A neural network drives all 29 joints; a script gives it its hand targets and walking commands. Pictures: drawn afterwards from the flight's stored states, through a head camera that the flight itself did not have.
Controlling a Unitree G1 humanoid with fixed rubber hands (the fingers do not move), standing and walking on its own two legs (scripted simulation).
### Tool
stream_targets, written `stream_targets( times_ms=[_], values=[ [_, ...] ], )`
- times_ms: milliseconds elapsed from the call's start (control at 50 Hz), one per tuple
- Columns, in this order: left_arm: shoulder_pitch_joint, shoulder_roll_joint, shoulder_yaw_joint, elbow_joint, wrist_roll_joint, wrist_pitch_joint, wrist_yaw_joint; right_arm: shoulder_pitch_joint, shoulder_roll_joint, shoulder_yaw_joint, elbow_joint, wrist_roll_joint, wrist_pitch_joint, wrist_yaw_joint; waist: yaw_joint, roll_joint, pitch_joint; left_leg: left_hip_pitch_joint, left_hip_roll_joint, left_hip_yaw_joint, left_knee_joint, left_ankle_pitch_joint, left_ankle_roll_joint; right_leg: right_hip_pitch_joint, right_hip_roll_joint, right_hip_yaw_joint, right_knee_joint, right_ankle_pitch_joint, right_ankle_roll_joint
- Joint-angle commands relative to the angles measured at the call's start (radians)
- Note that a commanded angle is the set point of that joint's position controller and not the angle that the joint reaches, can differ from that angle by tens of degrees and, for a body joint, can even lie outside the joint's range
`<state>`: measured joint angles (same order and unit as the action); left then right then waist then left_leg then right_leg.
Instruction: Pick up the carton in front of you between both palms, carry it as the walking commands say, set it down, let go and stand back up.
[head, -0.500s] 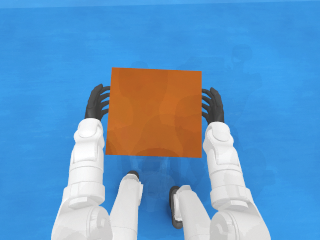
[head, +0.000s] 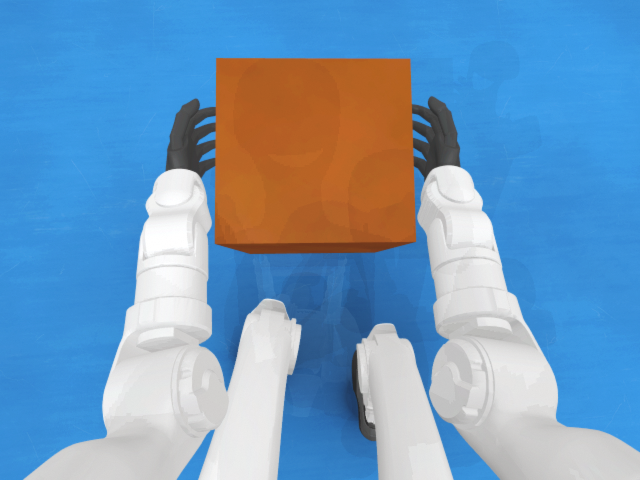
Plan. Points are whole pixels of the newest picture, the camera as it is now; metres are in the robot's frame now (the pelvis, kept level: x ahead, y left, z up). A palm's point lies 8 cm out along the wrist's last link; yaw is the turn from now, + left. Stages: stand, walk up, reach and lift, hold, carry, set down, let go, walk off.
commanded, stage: set down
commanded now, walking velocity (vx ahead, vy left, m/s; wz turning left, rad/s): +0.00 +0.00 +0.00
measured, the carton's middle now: (313, 177) +0.46 +0.07 -0.16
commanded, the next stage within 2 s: none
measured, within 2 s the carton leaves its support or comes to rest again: rests again in 1.44 s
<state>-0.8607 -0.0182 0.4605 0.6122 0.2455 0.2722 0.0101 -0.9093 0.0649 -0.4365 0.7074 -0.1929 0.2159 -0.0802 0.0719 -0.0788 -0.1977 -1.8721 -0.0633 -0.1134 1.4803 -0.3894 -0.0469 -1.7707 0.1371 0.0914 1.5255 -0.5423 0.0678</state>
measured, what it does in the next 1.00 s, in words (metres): lowers itself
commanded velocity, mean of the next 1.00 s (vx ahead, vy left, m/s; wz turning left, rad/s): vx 0.00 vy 0.00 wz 0.00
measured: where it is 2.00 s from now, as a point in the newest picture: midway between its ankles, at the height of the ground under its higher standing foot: (314, 391)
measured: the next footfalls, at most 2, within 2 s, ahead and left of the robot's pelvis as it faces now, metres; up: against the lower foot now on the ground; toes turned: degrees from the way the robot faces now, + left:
none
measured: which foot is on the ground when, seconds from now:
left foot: down 0.00-1.00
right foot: down 0.00-1.00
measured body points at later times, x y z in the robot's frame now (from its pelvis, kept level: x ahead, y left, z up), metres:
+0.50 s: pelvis -0.02 -0.01 -0.11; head +0.30 +0.03 +0.19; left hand +0.45 +0.24 -0.25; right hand +0.52 -0.05 -0.25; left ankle +0.11 +0.13 -0.53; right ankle +0.06 -0.14 -0.53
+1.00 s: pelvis -0.02 -0.01 -0.16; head +0.34 +0.01 +0.11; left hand +0.46 +0.24 -0.33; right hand +0.54 -0.05 -0.33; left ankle +0.11 +0.13 -0.53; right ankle +0.06 -0.13 -0.53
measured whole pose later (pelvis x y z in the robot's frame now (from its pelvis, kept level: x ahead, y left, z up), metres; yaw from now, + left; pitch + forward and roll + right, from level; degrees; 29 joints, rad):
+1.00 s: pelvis -0.02 -0.01 -0.16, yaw -2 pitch +45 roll +0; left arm -1.21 0.15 0.53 0.82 0.13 0.22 0.02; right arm -1.39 -0.14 -0.20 1.01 -0.07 0.20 -0.18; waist 0.16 -0.07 0.14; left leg -2.32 -0.04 -0.09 2.02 -0.49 -0.09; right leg -2.26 0.23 0.08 2.11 -0.64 0.09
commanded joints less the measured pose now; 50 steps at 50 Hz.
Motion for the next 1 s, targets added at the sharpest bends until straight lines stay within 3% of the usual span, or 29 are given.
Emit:
stream_targets(
  times_ms=[0,360,660,700,780,860,980],
  values=[
    [-0.59,-0.876,-0.523,0.026,-0.121,-0.02,-0.182,-0.605,0.884,0.504,0.036,0.1,-0.023,0.192,0.061,0.085,-0.947,0.819,-0.069,0.157,-0.06,0.259,-0.013,0.119,0.097,-0.161,-0.095,0.127,-0.021],
    [-0.814,-0.715,-0.419,0.072,-0.154,-0.026,-0.203,-0.825,0.791,0.476,0.123,0.125,-0.015,0.132,0.119,0.011,-0.946,0.495,-0.059,0.215,0.204,0.251,-0.019,0.024,0.104,-0.167,0.141,0.126,-0.016],
    [-1.001,-0.586,-0.395,0.076,-0.216,-0.049,-0.218,-1.012,0.678,0.524,0.163,0.201,-0.032,0.122,0.174,-0.025,-0.922,0.359,-0.029,0.233,0.381,0.267,-0.023,-0.026,0.087,-0.171,0.33,0.138,-0.023],
    [-1.032,-0.584,-0.399,0.061,-0.234,-0.055,-0.224,-1.025,0.685,0.541,0.157,0.206,-0.032,0.125,0.182,-0.066,-0.895,0.317,-0.029,0.228,0.395,0.298,-0.019,-0.024,0.084,-0.177,0.351,0.169,-0.023],
    [-1.013,-0.58,-0.403,0.059,-0.258,-0.065,-0.232,-1.024,0.74,0.591,0.138,0.231,-0.042,0.124,0.204,-0.116,-0.908,0.341,-0.03,0.223,0.429,0.369,-0.014,-0.022,0.083,-0.178,0.381,0.233,-0.015],
    [-0.956,-0.574,-0.365,0.121,-0.239,-0.065,-0.244,-0.993,0.747,0.584,0.168,0.216,-0.047,0.131,0.206,-0.141,-0.836,0.282,-0.023,0.22,0.445,0.349,-0.009,-0.061,0.08,-0.171,0.381,0.233,-0.014],
    [-0.945,-0.541,-0.324,0.163,-0.201,-0.074,-0.253,-0.958,0.707,0.529,0.233,0.19,-0.055,0.139,0.199,-0.116,-0.718,0.191,-0.016,0.218,0.457,0.311,-0.002,-0.123,0.081,-0.152,0.379,0.219,-0.026]
  ],
)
